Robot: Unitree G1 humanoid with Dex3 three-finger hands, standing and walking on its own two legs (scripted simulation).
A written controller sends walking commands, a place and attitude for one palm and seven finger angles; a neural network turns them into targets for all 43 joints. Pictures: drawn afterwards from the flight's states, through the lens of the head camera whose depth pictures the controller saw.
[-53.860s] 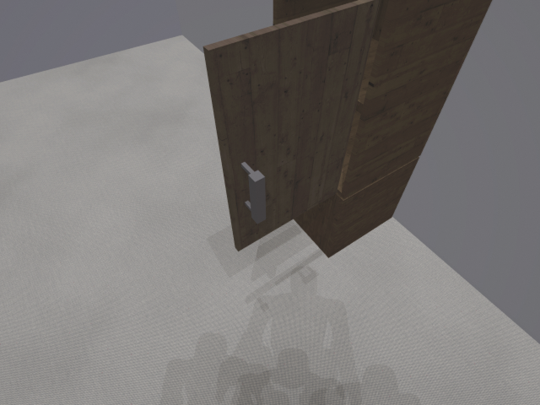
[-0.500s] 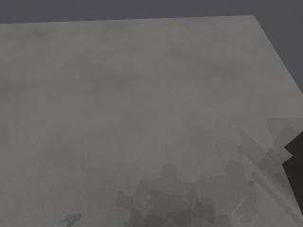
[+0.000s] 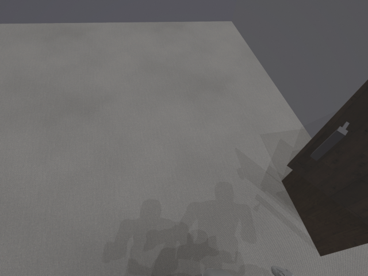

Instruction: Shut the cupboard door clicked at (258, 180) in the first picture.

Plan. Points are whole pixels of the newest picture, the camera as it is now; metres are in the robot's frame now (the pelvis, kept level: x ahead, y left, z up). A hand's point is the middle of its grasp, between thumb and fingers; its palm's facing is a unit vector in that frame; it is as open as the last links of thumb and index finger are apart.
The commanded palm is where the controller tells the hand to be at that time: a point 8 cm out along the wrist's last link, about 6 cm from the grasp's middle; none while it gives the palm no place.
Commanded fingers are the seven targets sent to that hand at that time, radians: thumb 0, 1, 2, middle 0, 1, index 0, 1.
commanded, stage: turn to face it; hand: left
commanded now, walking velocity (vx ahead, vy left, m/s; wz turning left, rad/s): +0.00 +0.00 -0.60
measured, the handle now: (330, 140) +0.57 -0.45 -0.09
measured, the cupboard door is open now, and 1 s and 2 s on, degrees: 33 33 33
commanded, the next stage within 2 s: take the last steps up to it in 1.04 s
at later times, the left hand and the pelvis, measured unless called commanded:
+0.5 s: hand (138, 264) +0.16 +0.11 -0.14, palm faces -0.28 -0.92 -0.28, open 7.3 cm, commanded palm none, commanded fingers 0.00 0.90 0.90 -0.20 -0.30 -0.20 -0.30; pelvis +0.00 -0.05 +0.00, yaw -17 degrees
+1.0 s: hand (137, 242) +0.21 +0.13 -0.17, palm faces -0.45 -0.86 -0.22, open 7.4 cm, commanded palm none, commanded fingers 0.00 0.90 0.90 -0.20 -0.30 -0.20 -0.30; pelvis +0.05 -0.03 +0.01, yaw -31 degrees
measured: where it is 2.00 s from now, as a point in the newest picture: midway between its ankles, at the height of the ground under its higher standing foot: outside the picture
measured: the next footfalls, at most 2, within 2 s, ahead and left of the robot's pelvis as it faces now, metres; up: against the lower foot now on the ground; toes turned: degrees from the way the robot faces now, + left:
right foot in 0.34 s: -0.01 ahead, -0.15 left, +0.00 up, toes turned -17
left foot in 0.80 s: +0.14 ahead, +0.05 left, +0.00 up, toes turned -24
